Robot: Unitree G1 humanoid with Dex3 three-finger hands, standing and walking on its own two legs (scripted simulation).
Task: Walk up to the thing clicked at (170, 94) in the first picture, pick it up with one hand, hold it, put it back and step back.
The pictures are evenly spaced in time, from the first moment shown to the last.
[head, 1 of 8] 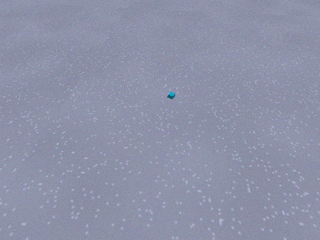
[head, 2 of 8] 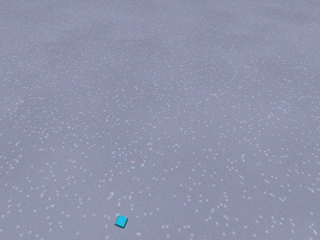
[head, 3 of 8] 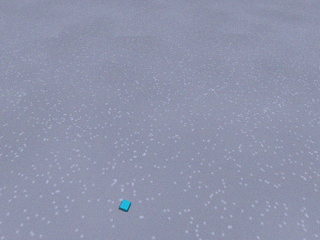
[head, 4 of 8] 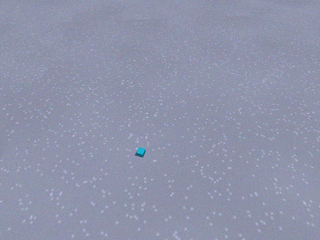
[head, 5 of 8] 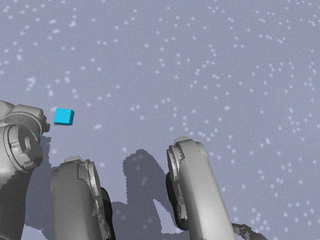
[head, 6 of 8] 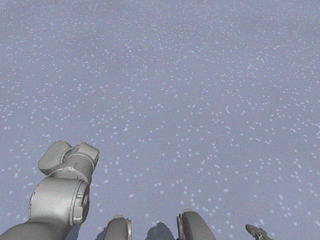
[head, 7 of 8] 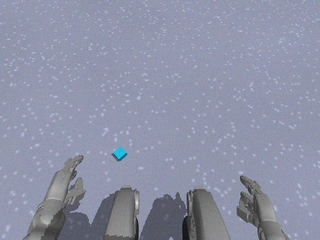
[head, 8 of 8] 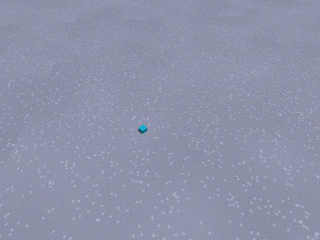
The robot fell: no
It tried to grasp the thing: yes
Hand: left
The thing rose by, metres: 0.66
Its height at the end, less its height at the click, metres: +0.00
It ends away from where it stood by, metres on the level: 0.02
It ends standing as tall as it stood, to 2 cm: yes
